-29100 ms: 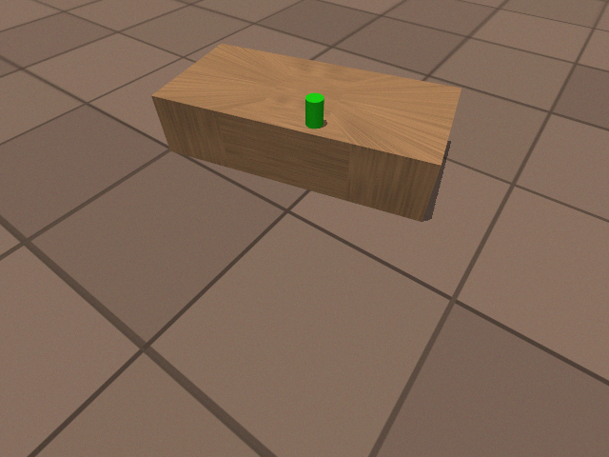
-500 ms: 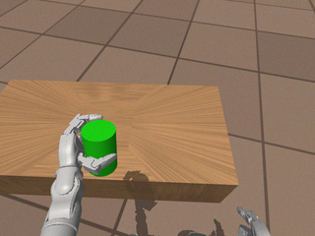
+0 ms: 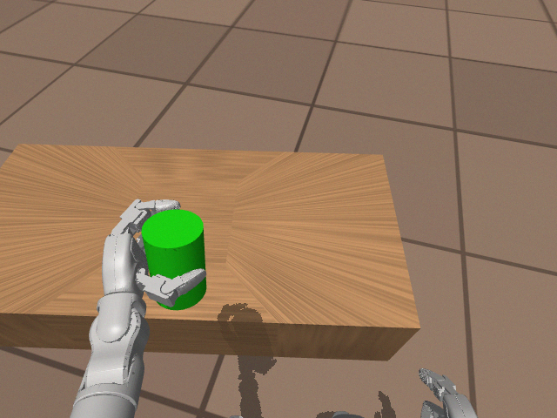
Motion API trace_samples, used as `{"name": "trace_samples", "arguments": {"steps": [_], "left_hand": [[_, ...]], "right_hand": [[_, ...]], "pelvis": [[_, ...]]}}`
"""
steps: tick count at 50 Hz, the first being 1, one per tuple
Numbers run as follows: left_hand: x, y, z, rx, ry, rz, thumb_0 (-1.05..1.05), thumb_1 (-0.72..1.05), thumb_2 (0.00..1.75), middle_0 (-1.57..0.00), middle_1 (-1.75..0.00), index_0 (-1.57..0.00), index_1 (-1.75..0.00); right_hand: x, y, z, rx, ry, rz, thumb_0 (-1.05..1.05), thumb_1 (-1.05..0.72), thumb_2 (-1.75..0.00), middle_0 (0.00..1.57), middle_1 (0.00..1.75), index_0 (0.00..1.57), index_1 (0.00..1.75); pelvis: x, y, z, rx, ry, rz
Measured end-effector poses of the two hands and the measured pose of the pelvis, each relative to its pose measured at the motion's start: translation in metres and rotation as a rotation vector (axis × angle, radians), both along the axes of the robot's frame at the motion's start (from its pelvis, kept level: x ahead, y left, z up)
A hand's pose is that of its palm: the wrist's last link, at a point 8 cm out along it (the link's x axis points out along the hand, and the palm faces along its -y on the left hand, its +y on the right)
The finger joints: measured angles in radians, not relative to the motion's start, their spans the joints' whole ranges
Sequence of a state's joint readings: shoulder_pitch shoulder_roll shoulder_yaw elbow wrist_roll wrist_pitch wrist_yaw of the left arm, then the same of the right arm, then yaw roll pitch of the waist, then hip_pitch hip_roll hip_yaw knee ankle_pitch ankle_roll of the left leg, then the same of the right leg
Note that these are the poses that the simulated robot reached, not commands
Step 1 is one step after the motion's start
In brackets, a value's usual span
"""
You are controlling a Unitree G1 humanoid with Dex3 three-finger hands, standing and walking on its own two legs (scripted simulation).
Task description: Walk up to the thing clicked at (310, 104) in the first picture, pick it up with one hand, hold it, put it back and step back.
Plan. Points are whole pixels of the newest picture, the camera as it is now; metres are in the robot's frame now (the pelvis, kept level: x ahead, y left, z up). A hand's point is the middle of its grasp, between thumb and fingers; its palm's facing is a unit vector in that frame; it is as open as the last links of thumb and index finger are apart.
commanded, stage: hold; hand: left
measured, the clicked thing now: (177, 260) +0.33 +0.16 +0.04
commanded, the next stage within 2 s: crouch in 0.18 s
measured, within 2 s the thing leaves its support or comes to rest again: neither
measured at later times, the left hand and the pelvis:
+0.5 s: hand (174, 258) +0.34 +0.17 +0.03, palm faces +0.15 -0.99 +0.01, open 11.7 cm; pelvis -0.01 +0.00 -0.01, yaw +0 degrees
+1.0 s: hand (186, 259) +0.42 +0.20 -0.13, palm faces +0.15 -0.99 +0.00, open 11.7 cm; pelvis -0.04 +0.01 -0.13, yaw -1 degrees
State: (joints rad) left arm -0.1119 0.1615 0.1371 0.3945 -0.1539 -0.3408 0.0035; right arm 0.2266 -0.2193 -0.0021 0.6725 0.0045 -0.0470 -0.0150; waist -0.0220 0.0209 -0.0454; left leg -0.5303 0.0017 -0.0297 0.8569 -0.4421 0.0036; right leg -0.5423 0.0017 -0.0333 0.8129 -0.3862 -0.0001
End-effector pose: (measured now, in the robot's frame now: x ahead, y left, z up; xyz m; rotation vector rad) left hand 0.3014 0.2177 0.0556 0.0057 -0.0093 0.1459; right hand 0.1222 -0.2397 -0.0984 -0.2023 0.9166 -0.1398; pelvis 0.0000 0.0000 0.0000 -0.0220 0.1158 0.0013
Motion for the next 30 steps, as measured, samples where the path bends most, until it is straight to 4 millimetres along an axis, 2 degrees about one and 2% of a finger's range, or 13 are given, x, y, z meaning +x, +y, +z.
{"name": "trace_samples", "arguments": {"steps": [19,25,30], "left_hand": [[0.0,0.0,-0.004,-0.007,0.011,0.001,0.04,-0.53,1.05,-0.73,-1.08,-0.59,-0.96],[0.006,0.002,-0.025,-0.017,0.039,0.001,0.04,-0.54,1.05,-0.75,-1.07,-0.6,-0.95],[0.015,0.008,-0.058,-0.025,0.064,0.021,0.04,-0.54,1.05,-0.75,-1.06,-0.6,-0.94]], "right_hand": [[-0.003,-0.001,0.0,-0.004,0.0,0.0,0.01,-0.93,-0.9,0.2,0.3,0.2,0.3],[-0.005,-0.004,-0.005,-0.013,0.01,0.005,0.01,-0.91,-0.9,0.21,0.3,0.2,0.3],[-0.014,-0.009,-0.02,-0.03,0.051,0.014,0.01,-0.9,-0.9,0.21,0.3,0.2,0.3]], "pelvis": [[-0.002,0.0,0.0,0.0,0.003,0.001],[-0.007,-0.001,-0.006,0.001,0.031,0.001],[-0.014,-0.002,-0.02,0.0,0.092,0.0]]}}
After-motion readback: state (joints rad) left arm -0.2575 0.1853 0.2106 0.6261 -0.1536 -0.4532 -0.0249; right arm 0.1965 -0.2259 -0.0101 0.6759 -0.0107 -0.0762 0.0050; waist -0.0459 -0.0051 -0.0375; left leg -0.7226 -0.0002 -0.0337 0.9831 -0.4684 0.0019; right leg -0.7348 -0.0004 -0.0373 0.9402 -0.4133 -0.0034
